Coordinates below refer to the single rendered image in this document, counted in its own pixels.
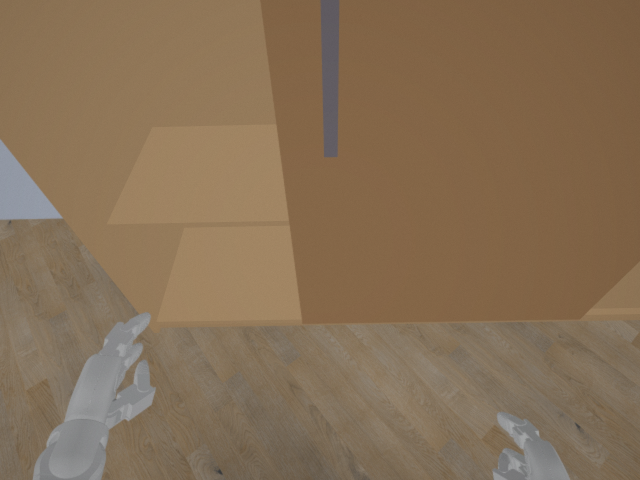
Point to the left robot hand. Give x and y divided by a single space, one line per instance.
103 373

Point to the wardrobe door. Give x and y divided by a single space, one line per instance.
488 161
625 294

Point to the robot left forearm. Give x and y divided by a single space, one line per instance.
75 451

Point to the right robot hand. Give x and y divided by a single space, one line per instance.
540 460

